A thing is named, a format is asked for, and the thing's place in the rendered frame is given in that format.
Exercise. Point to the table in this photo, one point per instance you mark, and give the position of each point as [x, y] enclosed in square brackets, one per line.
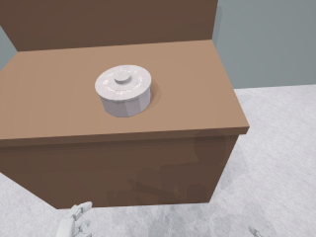
[58, 142]

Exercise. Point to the robot left hand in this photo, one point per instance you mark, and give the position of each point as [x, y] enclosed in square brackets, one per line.
[67, 228]

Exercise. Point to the robot right hand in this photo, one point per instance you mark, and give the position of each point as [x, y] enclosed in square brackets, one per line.
[257, 232]

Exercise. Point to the lid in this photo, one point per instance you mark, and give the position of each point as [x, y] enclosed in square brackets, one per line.
[108, 89]

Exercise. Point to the pot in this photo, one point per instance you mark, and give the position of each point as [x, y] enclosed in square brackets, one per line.
[129, 108]

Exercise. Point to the knob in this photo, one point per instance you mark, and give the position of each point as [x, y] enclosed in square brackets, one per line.
[122, 77]

